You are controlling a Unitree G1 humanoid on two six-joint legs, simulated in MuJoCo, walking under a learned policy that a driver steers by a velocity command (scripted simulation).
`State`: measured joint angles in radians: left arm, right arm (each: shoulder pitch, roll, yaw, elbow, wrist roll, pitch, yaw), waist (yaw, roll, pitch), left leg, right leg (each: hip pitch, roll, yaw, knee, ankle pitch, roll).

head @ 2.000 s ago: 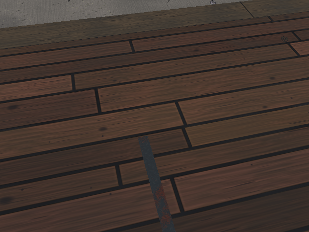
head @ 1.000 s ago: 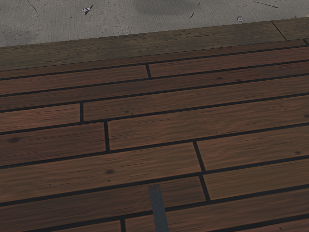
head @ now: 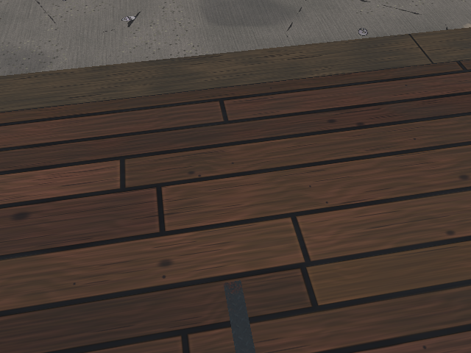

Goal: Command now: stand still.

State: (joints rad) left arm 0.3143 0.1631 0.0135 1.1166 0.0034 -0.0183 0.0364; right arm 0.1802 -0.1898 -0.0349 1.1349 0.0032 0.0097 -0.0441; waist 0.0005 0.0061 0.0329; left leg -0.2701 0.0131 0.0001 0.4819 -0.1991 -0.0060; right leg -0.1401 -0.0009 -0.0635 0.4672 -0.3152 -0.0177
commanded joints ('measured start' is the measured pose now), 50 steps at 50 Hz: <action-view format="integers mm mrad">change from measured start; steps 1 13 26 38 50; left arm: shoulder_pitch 83 103 119 129 137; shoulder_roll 86 81 76 72 69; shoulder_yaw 13 13 14 15 16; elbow -10 -16 -22 -26 -29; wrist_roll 0 -1 -2 -2 -3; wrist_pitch -4 -5 -6 -6 -7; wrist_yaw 2 2 2 1 0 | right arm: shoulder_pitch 25 38 51 62 73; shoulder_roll -94 -91 -88 -84 -81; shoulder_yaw -13 -11 -11 -11 -12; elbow -23 -23 -23 -22 -21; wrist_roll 0 2 2 3 4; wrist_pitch -6 -5 -4 -4 -4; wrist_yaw -3 -5 -6 -8 -9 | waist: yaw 0 0 0 0 0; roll -8 -9 -10 -10 -10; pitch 14 16 21 25 28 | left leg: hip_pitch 86 88 89 88 88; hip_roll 27 27 27 27 28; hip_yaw -28 -27 -27 -26 -26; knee -50 -46 -43 -42 -41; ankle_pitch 144 156 159 158 158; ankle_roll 40 38 35 32 29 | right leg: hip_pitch -118 -114 -113 -112 -111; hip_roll -44 -44 -43 -43 -43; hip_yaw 47 47 49 51 53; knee -114 -113 -114 -116 -118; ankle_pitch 104 123 131 135 141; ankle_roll -15 -17 -18 -20 -22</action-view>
